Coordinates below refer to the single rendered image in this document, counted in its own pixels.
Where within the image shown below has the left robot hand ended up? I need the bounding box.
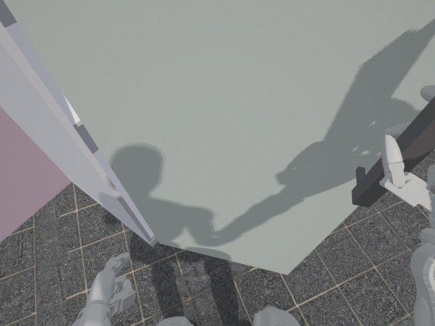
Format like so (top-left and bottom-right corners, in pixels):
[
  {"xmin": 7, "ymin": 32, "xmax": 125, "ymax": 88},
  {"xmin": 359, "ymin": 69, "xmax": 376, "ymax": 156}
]
[{"xmin": 86, "ymin": 252, "xmax": 136, "ymax": 316}]

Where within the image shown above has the robot left forearm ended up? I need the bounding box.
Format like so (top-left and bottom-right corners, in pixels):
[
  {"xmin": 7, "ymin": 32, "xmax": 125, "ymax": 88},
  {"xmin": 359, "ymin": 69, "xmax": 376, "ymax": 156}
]
[{"xmin": 72, "ymin": 304, "xmax": 111, "ymax": 326}]

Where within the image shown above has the right robot hand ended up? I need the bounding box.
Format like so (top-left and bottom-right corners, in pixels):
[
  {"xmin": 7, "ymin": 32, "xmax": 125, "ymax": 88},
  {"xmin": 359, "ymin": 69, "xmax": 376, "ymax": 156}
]
[{"xmin": 379, "ymin": 85, "xmax": 435, "ymax": 229}]

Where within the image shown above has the robot right thigh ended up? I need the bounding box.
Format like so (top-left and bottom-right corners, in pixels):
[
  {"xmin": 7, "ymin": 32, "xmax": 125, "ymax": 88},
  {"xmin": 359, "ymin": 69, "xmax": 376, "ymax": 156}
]
[{"xmin": 254, "ymin": 308, "xmax": 300, "ymax": 326}]

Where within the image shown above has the fridge door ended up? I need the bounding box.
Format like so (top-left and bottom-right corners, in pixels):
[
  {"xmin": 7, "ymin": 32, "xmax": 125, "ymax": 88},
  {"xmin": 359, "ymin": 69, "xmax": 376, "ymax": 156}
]
[{"xmin": 3, "ymin": 0, "xmax": 435, "ymax": 275}]

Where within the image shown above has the robot right forearm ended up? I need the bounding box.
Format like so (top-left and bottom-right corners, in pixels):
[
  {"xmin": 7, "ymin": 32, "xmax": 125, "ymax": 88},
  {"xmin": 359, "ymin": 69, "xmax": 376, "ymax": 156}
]
[{"xmin": 411, "ymin": 228, "xmax": 435, "ymax": 326}]

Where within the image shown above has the handle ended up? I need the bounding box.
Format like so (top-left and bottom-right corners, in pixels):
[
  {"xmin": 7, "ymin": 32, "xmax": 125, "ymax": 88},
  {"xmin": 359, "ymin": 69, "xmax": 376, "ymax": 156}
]
[{"xmin": 351, "ymin": 97, "xmax": 435, "ymax": 208}]

